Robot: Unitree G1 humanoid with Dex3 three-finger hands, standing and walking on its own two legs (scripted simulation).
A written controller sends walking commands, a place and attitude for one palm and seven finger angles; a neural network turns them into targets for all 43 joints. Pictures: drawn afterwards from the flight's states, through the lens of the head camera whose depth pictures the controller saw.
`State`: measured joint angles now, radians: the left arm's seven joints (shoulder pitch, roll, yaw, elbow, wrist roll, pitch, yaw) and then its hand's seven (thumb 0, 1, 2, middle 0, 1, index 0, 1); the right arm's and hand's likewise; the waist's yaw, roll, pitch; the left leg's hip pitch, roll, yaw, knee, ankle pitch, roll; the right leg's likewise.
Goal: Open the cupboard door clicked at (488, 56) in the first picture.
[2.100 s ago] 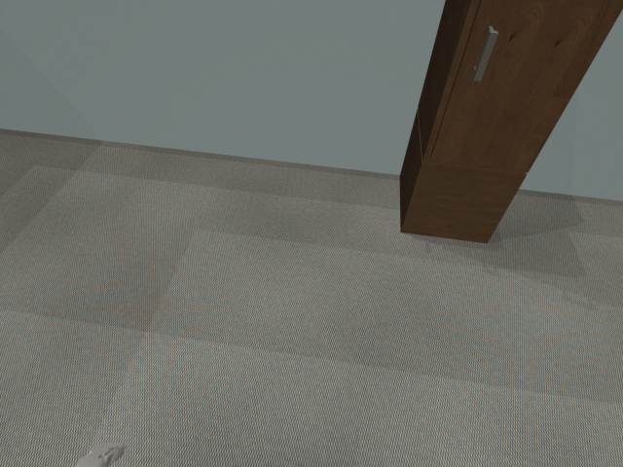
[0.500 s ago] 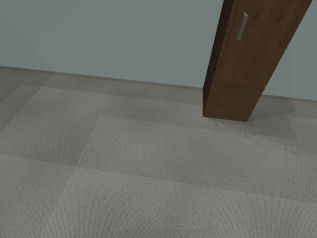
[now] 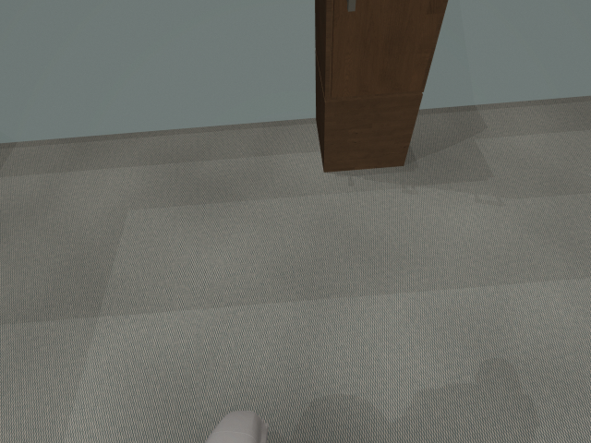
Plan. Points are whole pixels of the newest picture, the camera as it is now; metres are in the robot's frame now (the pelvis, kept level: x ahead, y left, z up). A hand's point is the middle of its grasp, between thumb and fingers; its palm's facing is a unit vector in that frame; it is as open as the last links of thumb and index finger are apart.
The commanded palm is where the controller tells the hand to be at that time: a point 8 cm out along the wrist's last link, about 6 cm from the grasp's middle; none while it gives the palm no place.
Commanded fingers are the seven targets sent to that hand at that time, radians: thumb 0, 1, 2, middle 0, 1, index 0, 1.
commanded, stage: walk to a spot facing it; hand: left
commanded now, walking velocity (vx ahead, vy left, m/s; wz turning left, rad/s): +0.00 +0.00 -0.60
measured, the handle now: out of the picture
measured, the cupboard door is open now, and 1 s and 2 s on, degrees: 0 0 0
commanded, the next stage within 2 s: turn to face it in 1.90 s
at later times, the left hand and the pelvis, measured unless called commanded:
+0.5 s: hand out of the picture +0.10 +0.26 -0.17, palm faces -0.19 -0.95 -0.25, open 7.4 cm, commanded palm none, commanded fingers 0.00 0.90 0.90 -0.20 -0.30 -0.20 -0.30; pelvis -0.01 +0.06 +0.00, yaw -15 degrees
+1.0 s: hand (309, 339) +0.30 +0.02 -0.18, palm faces -0.66 -0.73 -0.18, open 7.4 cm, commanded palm none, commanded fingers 0.00 0.90 0.90 -0.20 -0.30 -0.20 -0.30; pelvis +0.08 -0.04 -0.02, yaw -37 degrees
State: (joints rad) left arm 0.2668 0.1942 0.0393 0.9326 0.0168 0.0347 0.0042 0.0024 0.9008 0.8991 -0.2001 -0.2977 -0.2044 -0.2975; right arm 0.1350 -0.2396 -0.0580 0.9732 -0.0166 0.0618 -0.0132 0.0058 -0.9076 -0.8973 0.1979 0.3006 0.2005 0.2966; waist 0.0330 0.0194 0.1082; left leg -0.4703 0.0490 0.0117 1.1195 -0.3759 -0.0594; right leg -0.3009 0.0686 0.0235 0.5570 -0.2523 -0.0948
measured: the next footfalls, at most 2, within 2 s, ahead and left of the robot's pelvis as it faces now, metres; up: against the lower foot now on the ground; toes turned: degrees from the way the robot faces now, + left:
left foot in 0.46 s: +0.04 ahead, +0.17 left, +0.00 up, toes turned -16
right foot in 0.98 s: +0.12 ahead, -0.19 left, +0.00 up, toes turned -44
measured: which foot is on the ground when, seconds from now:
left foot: up 0.00-0.44, down 0.46-0.98, up 1.00-1.00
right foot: down 0.00-0.46, up 0.48-0.96, down 0.98-1.00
